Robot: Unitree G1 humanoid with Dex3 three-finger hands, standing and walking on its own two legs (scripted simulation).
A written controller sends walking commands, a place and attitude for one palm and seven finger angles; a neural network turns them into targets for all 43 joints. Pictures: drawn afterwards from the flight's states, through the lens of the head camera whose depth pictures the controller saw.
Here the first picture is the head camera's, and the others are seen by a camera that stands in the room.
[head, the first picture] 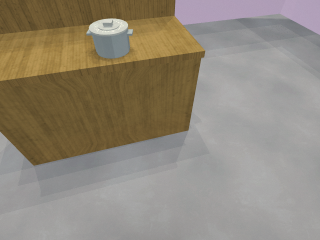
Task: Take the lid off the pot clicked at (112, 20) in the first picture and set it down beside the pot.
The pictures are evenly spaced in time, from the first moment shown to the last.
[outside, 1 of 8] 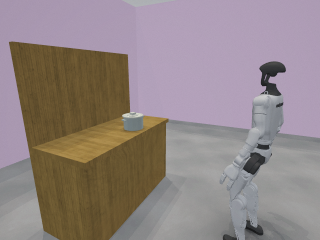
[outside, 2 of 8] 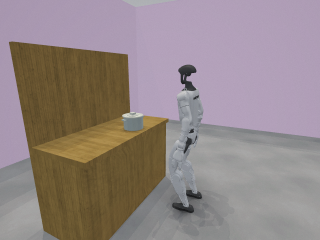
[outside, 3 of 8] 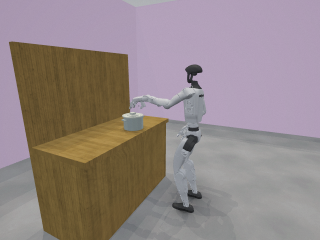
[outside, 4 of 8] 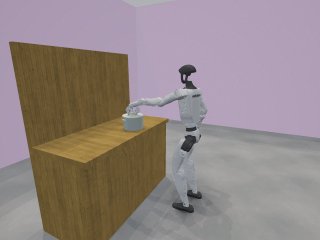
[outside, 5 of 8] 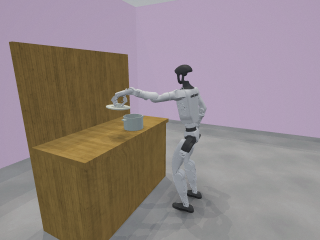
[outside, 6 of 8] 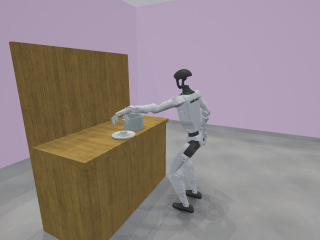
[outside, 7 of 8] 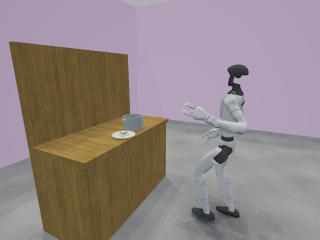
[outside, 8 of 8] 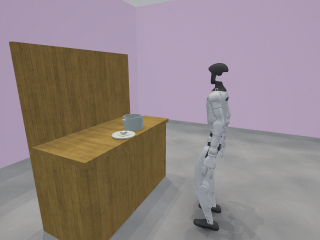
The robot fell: no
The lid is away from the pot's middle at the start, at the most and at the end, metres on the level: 0.00 0.24 0.23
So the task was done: yes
